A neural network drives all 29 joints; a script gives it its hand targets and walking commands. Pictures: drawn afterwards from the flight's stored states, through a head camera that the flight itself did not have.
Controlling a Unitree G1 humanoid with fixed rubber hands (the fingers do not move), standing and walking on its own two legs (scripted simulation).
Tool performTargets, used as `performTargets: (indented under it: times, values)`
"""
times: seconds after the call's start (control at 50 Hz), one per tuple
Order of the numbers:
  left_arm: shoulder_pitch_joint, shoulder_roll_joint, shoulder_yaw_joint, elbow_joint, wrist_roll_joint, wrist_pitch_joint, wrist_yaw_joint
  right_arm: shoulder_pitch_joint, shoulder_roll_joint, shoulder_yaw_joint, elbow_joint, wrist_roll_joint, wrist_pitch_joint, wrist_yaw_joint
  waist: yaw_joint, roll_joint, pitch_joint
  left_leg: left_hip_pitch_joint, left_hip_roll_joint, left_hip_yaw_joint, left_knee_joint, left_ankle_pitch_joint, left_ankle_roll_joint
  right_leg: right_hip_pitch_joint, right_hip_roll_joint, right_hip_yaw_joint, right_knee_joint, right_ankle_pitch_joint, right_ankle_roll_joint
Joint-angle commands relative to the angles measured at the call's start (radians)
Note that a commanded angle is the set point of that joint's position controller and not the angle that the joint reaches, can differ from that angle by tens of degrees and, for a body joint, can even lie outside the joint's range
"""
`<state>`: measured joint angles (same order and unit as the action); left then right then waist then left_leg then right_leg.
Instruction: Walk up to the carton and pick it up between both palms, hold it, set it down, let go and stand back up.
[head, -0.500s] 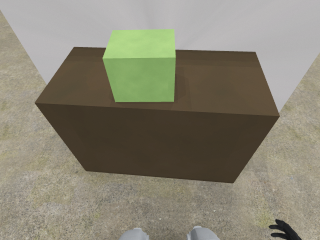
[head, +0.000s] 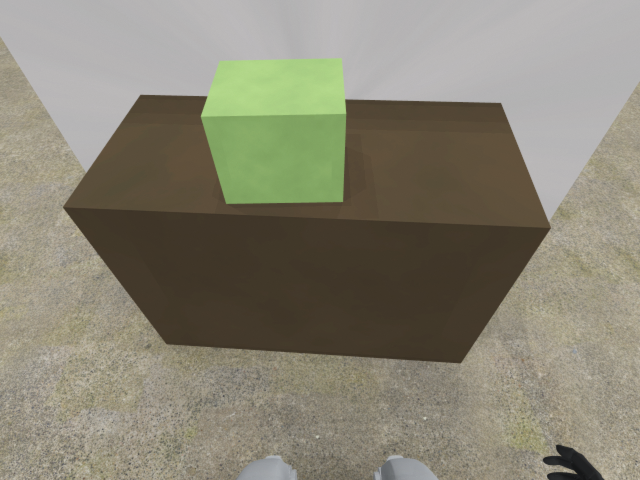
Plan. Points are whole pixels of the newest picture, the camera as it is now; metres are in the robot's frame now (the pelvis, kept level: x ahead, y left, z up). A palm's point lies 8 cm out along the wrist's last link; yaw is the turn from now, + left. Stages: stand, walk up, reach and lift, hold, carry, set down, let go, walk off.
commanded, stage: walk up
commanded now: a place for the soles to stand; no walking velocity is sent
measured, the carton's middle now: (282, 132) +0.72 +0.09 +0.02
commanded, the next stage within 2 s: none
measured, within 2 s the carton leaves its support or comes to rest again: neither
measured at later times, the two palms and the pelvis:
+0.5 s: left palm out of the picture +0.07 +0.32 -0.10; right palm out of the picture +0.11 -0.32 -0.09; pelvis +0.00 +0.00 +0.00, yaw -1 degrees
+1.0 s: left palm out of the picture +0.15 +0.43 -0.09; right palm out of the picture +0.12 -0.22 -0.08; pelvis +0.08 +0.11 +0.01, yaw -1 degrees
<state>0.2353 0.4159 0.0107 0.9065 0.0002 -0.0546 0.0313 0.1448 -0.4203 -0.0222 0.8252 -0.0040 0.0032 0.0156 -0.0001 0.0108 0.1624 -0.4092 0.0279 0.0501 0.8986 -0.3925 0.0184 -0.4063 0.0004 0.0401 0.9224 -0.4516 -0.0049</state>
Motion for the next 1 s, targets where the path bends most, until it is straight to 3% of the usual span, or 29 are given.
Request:
performTargets:
  times: [0.0,0.04,0.08,0.1,0.12,0.14,0.16,0.22,0.28,0.34,0.38,0.4,0.44,0.46,0.48,0.52,0.54,0.58,0.6,0.66,0.7,0.72,0.74,0.76,0.78,0.82,0.86,0.88,0.98]
  values:
    - [0.059,0.245,0.082,-0.037,0.009,-0.014,0.003,-0.007,-0.290,-0.113,-0.039,-0.028,-0.029,-0.006,-0.015,0.128,-0.129,0.120,0.316,-0.443,-0.514,-0.206,0.235,-0.179,-0.009,-0.022,0.097,-0.128,-0.033]
    - [0.124,0.249,0.092,-0.013,0.018,-0.023,-0.002,-0.060,-0.291,-0.106,-0.068,-0.017,-0.018,-0.006,0.018,0.153,-0.125,-0.006,0.292,-0.384,-0.447,-0.150,0.219,0.005,-0.010,-0.083,-0.060,-0.013,-0.046]
    - [0.168,0.243,0.105,0.014,0.031,-0.040,0.003,-0.089,-0.216,-0.090,-0.071,-0.012,-0.005,-0.001,0.058,0.024,-0.152,-0.151,0.168,-0.174,-0.231,-0.094,0.101,0.207,-0.009,-0.004,-0.277,0.089,-0.049]
    - [0.190,0.302,0.116,0.014,0.041,-0.048,0.007,-0.078,-0.179,-0.083,-0.078,-0.014,0.002,0.004,0.058,-0.123,-0.171,-0.228,0.045,-0.100,-0.023,-0.156,0.030,0.209,-0.161,0.390,-0.444,-0.051,-0.116]
    - [0.154,0.372,0.129,-0.007,0.036,-0.046,0.013,-0.087,-0.177,-0.077,-0.084,-0.006,0.007,-0.002,0.057,-0.193,-0.145,-0.272,-0.009,-0.088,0.079,-0.235,0.003,0.191,-0.274,0.649,-0.523,-0.112,-0.208]
    - [0.112,0.386,0.130,-0.020,0.034,-0.047,0.016,-0.096,-0.214,-0.091,-0.071,-0.016,0.010,-0.006,0.060,-0.174,-0.192,-0.238,-0.008,-0.171,0.123,-0.290,0.011,0.177,-0.332,0.741,-0.529,-0.078,-0.269]
    - [0.068,0.387,0.127,-0.029,0.026,-0.048,0.021,-0.092,-0.252,-0.103,-0.057,-0.019,0.005,-0.006,0.041,-0.092,-0.139,-0.209,0.018,-0.168,0.113,-0.245,0.011,0.136,-0.338,0.689,-0.481,0.090,-0.284]
    - [-0.005,0.325,0.096,-0.037,0.033,-0.040,0.024,0.009,-0.232,-0.107,-0.021,-0.008,-0.009,-0.004,-0.008,-0.195,-0.189,-0.052,0.017,-0.091,-0.021,-0.107,0.024,0.109,-0.243,0.486,-0.371,0.413,-0.216]
    - [-0.067,0.273,0.071,-0.055,0.017,-0.027,0.015,0.028,-0.257,-0.116,-0.009,-0.009,-0.023,-0.005,-0.042,-0.086,-0.212,0.217,0.075,-0.143,-0.236,0.135,0.054,-0.101,-0.124,0.278,-0.245,0.326,-0.124]
    - [0.007,0.237,0.068,-0.031,0.006,-0.005,0.019,0.010,-0.274,-0.111,-0.025,-0.017,-0.025,-0.001,-0.021,0.108,-0.174,0.135,0.307,-0.431,-0.481,-0.190,0.226,-0.114,0.017,-0.046,0.044,-0.069,-0.040]
    - [0.049,0.241,0.074,-0.040,0.006,-0.012,0.009,-0.041,-0.281,-0.105,-0.034,-0.021,-0.024,0.002,-0.003,0.138,-0.161,0.053,0.304,-0.427,-0.472,-0.226,0.242,-0.065,0.010,-0.041,0.013,-0.109,-0.041]
    - [0.083,0.251,0.083,-0.022,0.017,-0.026,0.004,-0.064,-0.266,-0.104,-0.028,-0.016,-0.022,0.004,0.018,0.150,-0.181,0.019,0.282,-0.340,-0.421,-0.180,0.193,0.026,-0.016,-0.038,-0.105,-0.062,-0.042]
    - [0.155,0.282,0.095,-0.006,0.033,-0.041,0.009,-0.072,-0.226,-0.090,-0.049,-0.012,-0.011,0.003,0.048,-0.031,-0.177,-0.074,0.119,-0.146,-0.152,-0.103,0.079,0.109,-0.084,0.183,-0.351,0.071,-0.091]
    - [0.348,0.425,0.154,0.041,0.041,-0.065,0.010,-0.113,-0.240,-0.114,-0.121,-0.039,-0.002,0.031,0.105,-0.187,-0.248,-0.311,-0.022,-0.077,0.120,-0.356,0.039,0.329,-0.219,0.524,-0.530,-0.328,-0.181]
    - [0.362,0.489,0.178,0.035,0.029,-0.065,0.020,-0.151,-0.229,-0.110,-0.155,-0.050,0.003,0.036,0.147,-0.228,-0.212,-0.510,-0.021,-0.118,0.243,-0.290,0.028,0.416,-0.345,0.806,-0.666,-0.592,-0.239]
    - [0.201,0.445,0.165,-0.015,0.033,-0.069,0.034,-0.164,-0.286,-0.131,-0.128,-0.062,0.006,0.043,0.102,-0.072,-0.035,-0.594,0.031,-0.181,0.303,-0.146,0.018,0.335,-0.392,0.854,-0.688,-0.635,-0.276]
    - [0.198,0.429,0.164,-0.024,0.036,-0.072,0.038,-0.174,-0.291,-0.129,-0.123,-0.067,-0.002,0.045,0.098,-0.025,-0.024,-0.569,0.052,-0.167,0.300,-0.122,0.018,0.313,-0.382,0.812,-0.665,-0.568,-0.284]
    - [0.177,0.421,0.164,-0.028,0.034,-0.072,0.033,-0.078,-0.273,-0.134,-0.108,-0.057,-0.003,0.056,0.046,-0.083,-0.088,-0.453,0.051,-0.152,0.252,-0.123,0.007,0.304,-0.300,0.655,-0.563,-0.371,-0.244]
    - [0.155,0.426,0.168,-0.046,0.042,-0.067,0.027,-0.032,-0.256,-0.142,-0.097,-0.045,0.000,0.063,0.028,-0.175,-0.124,-0.358,0.054,-0.132,0.242,-0.148,0.000,0.266,-0.310,0.607,-0.561,-0.370,-0.246]
    - [0.073,0.421,0.152,-0.072,0.048,-0.063,0.024,-0.051,-0.284,-0.147,-0.107,-0.049,-0.012,0.068,-0.003,-0.151,-0.017,-0.248,0.055,-0.123,0.079,-0.167,0.016,0.061,-0.339,0.564,-0.518,-0.274,-0.273]
    - [-0.056,0.412,0.142,-0.089,0.036,-0.049,0.016,0.164,-0.271,-0.152,-0.034,-0.019,-0.026,0.062,-0.123,-0.189,-0.106,0.138,0.032,-0.086,-0.160,-0.066,0.036,-0.135,-0.258,0.346,-0.307,-0.155,-0.220]
    - [-0.067,0.298,0.112,-0.102,0.038,-0.043,0.012,0.363,-0.295,-0.169,0.029,-0.026,-0.040,0.048,-0.206,-0.037,-0.202,0.474,0.003,-0.124,-0.270,-0.078,0.015,-0.315,-0.141,0.150,-0.018,-0.039,-0.131]
    - [-0.005,0.132,0.067,-0.093,0.026,-0.041,0.014,0.418,-0.383,-0.185,0.031,-0.050,-0.046,0.027,-0.239,0.398,-0.221,0.547,0.143,-0.431,-0.479,-0.315,-0.025,-0.495,0.059,0.044,0.401,-0.157,-0.047]
    - [0.038,0.209,0.084,-0.101,-0.003,-0.032,0.023,0.302,-0.396,-0.176,-0.032,-0.025,-0.055,0.026,-0.168,0.269,-0.181,0.478,0.320,-0.844,-0.760,-0.540,0.016,-0.587,0.100,0.057,0.476,-0.139,-0.035]
    - [0.055,0.300,0.093,-0.088,0.004,-0.034,0.023,0.220,-0.401,-0.179,-0.051,-0.008,-0.051,0.025,-0.130,0.109,-0.173,0.408,0.363,-0.879,-0.786,-0.515,0.043,-0.513,0.050,0.108,0.487,-0.069,-0.034]
    - [0.012,0.307,0.094,-0.088,0.003,-0.034,0.009,0.159,-0.352,-0.156,-0.055,-0.016,-0.058,0.009,-0.079,-0.001,-0.024,0.288,0.287,-0.653,-0.676,-0.199,0.033,-0.469,-0.039,0.061,0.394,0.055,-0.031]
    - [0.084,0.271,0.093,-0.061,0.002,-0.026,-0.002,0.200,-0.325,-0.150,-0.047,-0.017,-0.072,-0.005,-0.072,0.105,-0.129,0.407,0.246,-0.483,-0.567,0.213,-0.005,-0.395,-0.043,0.066,0.324,0.092,-0.018]
    - [0.117,0.274,0.097,-0.069,-0.005,-0.025,-0.002,0.201,-0.288,-0.140,-0.069,-0.017,-0.073,-0.005,-0.062,0.082,-0.192,0.450,0.211,-0.407,-0.505,0.301,0.027,-0.370,-0.058,0.061,0.294,0.103,-0.024]
    - [0.010,0.232,0.080,-0.129,-0.001,-0.017,0.002,0.291,-0.271,-0.131,-0.079,-0.020,-0.081,-0.006,-0.095,0.024,-0.154,0.463,0.207,-0.349,-0.490,0.454,0.053,-0.390,-0.062,0.011,0.175,0.121,-0.031]
